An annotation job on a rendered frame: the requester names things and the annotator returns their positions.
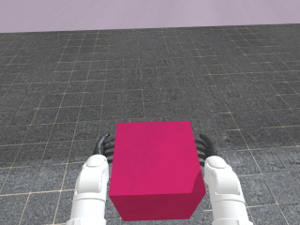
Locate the robot left hand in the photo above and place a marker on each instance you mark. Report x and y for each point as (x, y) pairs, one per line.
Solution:
(101, 146)

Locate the robot right hand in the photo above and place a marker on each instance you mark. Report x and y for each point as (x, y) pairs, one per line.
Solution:
(208, 149)

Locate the robot right forearm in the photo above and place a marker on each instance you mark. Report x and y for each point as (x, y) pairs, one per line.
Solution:
(226, 195)

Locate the carton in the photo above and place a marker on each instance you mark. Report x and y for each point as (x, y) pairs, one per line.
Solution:
(156, 172)

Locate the robot left forearm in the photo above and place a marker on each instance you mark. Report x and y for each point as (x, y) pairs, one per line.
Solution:
(88, 204)

